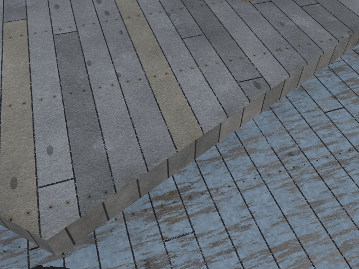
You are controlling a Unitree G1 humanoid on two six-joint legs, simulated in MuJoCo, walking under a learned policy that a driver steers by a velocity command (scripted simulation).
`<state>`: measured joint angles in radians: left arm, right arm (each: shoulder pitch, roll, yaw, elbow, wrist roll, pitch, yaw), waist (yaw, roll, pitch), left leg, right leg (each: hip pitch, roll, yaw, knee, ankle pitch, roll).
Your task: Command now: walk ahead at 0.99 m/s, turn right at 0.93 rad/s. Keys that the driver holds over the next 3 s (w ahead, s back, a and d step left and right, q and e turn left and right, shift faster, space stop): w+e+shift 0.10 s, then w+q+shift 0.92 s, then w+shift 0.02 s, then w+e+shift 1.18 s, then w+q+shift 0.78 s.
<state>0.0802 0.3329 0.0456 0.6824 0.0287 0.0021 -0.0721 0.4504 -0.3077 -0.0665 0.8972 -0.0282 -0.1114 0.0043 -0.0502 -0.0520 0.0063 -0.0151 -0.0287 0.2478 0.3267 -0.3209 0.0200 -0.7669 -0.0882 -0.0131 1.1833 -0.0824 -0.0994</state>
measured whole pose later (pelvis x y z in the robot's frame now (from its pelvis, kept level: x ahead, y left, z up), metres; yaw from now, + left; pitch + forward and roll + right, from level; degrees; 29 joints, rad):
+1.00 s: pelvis +0.99 +0.02 +0.02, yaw +26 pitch +5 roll -1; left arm -0.06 0.11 -0.09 0.43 0.05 -0.07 0.00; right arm 0.49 -0.26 -0.08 0.93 0.02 -0.09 0.01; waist -0.05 0.03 0.00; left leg -0.01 -0.09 -0.23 0.62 -0.22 0.14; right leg -0.99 -0.05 -0.01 1.25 -0.43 -0.03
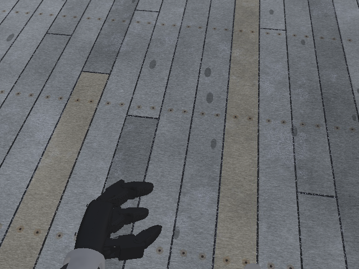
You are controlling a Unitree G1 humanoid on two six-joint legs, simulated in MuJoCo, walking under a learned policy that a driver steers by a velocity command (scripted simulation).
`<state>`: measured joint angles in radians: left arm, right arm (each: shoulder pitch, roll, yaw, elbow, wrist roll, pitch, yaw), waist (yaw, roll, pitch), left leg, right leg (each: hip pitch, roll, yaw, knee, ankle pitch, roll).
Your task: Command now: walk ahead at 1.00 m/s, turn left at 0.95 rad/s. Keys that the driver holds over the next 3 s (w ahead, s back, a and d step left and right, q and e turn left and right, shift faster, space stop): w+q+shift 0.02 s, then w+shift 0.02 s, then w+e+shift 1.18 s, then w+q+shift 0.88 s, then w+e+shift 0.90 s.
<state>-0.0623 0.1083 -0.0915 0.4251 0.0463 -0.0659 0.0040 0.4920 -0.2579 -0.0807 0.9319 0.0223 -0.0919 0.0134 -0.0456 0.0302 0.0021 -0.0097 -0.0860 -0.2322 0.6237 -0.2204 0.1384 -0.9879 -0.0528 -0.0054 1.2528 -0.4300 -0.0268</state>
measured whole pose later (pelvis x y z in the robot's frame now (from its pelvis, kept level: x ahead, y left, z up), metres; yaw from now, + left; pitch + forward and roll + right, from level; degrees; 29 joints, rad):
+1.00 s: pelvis +0.95 -0.16 +0.12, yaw -34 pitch +1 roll -2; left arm 0.40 0.31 0.06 0.79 0.01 -0.02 0.00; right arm 0.14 -0.20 0.03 0.62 -0.07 -0.08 0.00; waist 0.02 0.00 0.02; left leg -0.62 0.12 -0.10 1.30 -0.40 -0.05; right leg -0.25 0.24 0.02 0.54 -0.27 -0.20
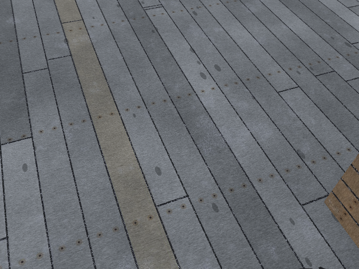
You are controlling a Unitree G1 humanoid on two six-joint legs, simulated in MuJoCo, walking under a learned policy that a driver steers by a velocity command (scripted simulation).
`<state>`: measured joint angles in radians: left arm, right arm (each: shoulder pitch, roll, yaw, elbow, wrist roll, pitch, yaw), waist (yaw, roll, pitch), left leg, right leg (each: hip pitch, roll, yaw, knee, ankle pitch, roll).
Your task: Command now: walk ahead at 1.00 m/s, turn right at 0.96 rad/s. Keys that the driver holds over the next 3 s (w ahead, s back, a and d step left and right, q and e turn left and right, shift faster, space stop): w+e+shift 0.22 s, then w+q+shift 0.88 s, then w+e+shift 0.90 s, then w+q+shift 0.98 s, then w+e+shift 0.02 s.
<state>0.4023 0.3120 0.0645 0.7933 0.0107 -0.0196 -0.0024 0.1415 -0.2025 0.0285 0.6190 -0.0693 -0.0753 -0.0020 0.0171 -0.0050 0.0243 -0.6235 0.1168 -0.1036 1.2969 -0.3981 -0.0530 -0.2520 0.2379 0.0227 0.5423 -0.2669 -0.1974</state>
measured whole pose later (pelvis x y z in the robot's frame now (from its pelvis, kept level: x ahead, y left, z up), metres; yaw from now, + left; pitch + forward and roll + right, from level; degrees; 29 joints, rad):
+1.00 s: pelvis +0.91 +0.00 -0.02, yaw +11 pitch +2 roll -2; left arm 0.50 0.31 0.05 0.88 0.03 -0.08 0.02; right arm -0.03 -0.34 -0.04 0.61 -0.02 -0.02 0.09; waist 0.06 0.03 0.03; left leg -0.69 -0.01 0.14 0.74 -0.08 0.17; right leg 0.26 -0.03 -0.29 0.35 -0.48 0.06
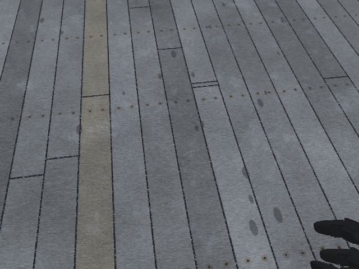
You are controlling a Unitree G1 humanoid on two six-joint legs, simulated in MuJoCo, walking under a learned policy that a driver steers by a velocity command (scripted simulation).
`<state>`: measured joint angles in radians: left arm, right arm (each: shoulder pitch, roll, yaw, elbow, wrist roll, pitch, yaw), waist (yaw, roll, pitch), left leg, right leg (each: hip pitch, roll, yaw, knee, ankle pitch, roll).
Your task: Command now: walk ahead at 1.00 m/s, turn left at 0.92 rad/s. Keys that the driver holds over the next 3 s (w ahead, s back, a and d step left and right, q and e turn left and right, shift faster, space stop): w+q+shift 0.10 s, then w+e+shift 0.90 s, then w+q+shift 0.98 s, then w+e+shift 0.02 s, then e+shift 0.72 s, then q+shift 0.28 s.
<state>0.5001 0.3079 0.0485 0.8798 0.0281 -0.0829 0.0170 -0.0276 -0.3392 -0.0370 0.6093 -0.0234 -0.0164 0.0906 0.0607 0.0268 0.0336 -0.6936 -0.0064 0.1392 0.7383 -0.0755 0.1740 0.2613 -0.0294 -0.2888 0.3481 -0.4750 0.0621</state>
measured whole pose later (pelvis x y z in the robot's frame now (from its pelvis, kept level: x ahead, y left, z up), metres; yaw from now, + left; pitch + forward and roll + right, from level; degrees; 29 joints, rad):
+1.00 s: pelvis +0.98 +0.00 +0.02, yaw -24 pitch +3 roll +2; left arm 0.36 0.36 0.08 0.83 0.00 -0.05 -0.01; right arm 0.10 -0.28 0.00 0.64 -0.06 -0.08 -0.02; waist 0.07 -0.03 0.03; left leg -0.44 0.02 0.03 0.60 -0.21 -0.03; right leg -0.26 0.10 0.11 1.23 -0.36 -0.12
